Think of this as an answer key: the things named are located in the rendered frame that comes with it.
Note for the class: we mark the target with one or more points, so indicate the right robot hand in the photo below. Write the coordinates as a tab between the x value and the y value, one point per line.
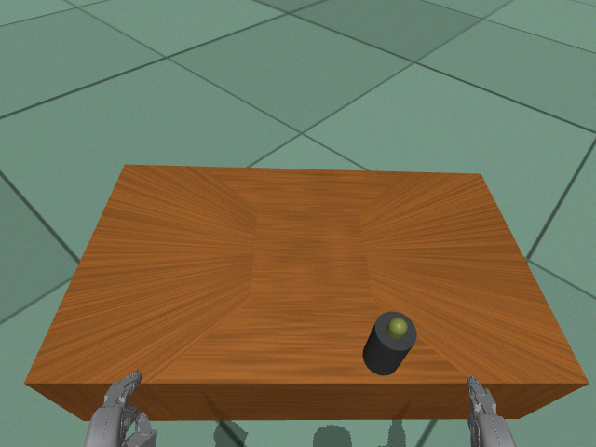
486	427

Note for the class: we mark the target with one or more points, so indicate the left robot hand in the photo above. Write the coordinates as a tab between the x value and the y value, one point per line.
109	424

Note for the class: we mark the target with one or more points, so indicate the bottle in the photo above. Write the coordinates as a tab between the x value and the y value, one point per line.
392	337

